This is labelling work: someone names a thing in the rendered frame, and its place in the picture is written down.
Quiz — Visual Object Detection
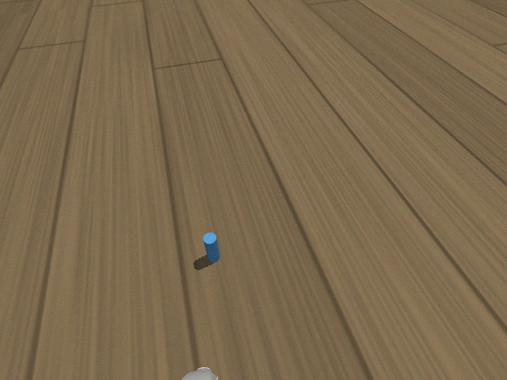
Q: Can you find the can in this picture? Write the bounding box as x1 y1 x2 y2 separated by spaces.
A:
203 233 220 263

